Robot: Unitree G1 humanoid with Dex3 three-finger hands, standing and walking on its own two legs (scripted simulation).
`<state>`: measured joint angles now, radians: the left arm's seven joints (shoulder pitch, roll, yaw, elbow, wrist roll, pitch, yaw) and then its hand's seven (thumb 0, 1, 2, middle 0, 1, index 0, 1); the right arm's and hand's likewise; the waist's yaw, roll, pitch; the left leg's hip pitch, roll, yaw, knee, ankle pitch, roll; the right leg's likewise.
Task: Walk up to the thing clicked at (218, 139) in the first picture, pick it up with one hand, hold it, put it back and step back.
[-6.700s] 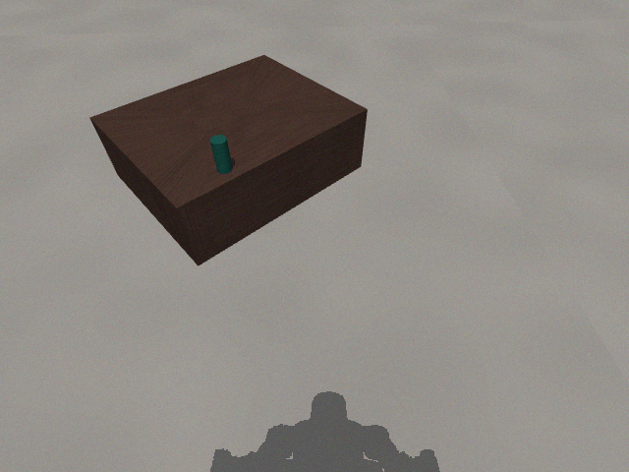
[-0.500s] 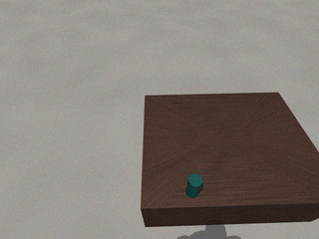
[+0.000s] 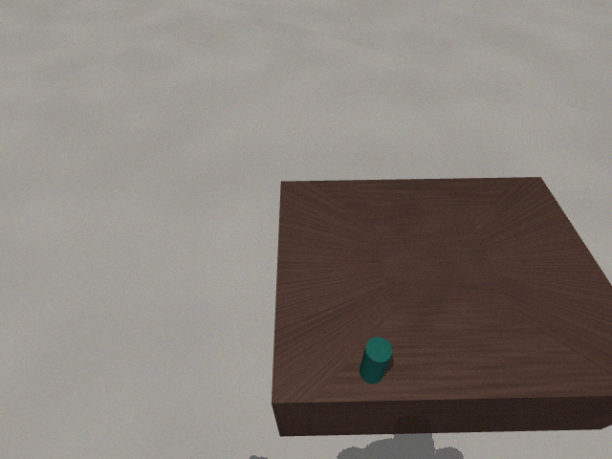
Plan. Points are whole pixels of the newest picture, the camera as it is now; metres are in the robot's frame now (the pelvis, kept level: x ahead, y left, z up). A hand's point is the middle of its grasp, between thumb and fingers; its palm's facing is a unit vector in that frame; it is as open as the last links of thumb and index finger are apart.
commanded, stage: stand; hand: right
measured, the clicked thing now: (374, 361) +0.41 -0.14 -0.38
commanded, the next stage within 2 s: go down in 0.64 s
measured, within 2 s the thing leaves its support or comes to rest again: neither
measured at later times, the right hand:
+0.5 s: hand out of the picture +0.07 -0.25 -0.16, palm faces -0.03 +0.94 -0.33, open 7.4 cm
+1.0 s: hand out of the picture +0.14 -0.25 -0.16, palm faces +0.05 +0.94 -0.33, open 11.4 cm
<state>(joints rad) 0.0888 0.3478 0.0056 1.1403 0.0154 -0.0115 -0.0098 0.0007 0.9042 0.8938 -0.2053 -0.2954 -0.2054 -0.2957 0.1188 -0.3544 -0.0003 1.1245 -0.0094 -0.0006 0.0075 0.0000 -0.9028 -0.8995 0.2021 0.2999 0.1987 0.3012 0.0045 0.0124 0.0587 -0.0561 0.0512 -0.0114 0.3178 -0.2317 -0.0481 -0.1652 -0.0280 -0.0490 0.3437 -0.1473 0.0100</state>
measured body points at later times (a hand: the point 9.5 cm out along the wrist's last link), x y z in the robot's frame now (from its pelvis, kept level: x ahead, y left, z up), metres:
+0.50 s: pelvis +0.00 +0.00 +0.00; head +0.01 +0.00 +0.45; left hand +0.08 +0.30 -0.13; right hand +0.07 -0.30 -0.14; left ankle -0.04 +0.15 -0.75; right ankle +0.02 -0.12 -0.75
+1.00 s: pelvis -0.02 +0.01 -0.01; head +0.03 +0.00 +0.43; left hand +0.09 +0.27 -0.13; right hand +0.14 -0.30 -0.13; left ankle -0.04 +0.15 -0.75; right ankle +0.02 -0.12 -0.75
